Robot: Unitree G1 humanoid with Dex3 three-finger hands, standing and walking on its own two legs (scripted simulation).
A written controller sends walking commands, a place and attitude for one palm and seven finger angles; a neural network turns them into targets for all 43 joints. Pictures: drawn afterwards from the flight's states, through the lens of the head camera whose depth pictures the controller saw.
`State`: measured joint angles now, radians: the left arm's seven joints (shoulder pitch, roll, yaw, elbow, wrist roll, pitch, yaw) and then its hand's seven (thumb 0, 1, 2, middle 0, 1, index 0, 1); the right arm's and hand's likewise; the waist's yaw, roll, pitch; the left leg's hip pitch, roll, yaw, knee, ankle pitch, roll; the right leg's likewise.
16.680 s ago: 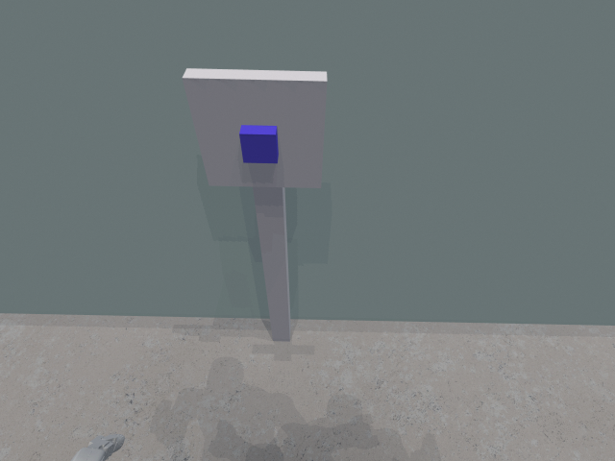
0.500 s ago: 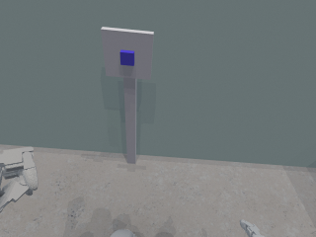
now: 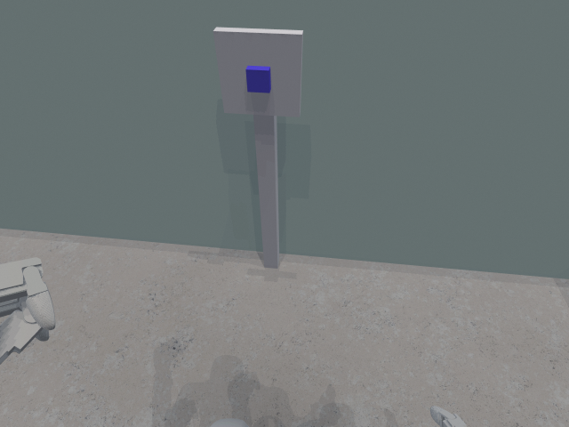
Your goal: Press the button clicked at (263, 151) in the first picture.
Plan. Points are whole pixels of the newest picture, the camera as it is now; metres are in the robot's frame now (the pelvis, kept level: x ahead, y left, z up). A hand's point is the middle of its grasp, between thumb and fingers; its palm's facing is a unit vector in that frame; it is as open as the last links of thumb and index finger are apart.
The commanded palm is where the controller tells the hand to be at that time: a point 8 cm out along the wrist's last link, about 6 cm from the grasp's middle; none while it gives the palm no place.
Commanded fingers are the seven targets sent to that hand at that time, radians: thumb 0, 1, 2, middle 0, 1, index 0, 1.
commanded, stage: stop stepping back and stand still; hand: left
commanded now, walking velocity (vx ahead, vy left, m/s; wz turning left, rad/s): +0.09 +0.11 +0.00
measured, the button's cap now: (259, 78) +0.89 +0.13 +0.10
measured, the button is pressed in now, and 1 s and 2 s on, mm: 0 0 0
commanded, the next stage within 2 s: let the arm hang, fingers relaxed in 1.28 s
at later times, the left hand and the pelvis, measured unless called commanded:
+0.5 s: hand (44, 294) +0.20 +0.27 +0.17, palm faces +0.39 -0.79 -0.47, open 3.1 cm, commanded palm +0.15 +0.31 +0.19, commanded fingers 0.00 0.90 0.90 -1.30 -1.50 -1.30 -1.50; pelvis +0.03 +0.03 +0.01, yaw +2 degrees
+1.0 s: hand (23, 303) +0.19 +0.29 +0.17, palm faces +0.38 -0.81 -0.45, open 3.1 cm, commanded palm +0.14 +0.32 +0.19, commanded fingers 0.00 0.90 0.90 -1.30 -1.50 -1.30 -1.50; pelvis +0.02 +0.04 +0.01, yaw +1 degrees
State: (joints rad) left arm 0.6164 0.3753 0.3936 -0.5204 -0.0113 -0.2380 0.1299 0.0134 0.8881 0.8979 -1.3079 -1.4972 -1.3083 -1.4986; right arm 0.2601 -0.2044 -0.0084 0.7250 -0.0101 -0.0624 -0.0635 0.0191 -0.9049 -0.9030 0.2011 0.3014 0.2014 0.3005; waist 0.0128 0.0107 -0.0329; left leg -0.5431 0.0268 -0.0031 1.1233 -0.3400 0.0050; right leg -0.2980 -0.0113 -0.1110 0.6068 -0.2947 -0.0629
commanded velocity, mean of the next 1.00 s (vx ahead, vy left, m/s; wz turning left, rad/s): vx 0.00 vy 0.01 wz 0.00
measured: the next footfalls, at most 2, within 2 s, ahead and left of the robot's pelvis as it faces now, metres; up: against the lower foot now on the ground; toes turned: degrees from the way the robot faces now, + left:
left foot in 0.18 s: +0.08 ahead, +0.15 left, +0.00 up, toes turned +6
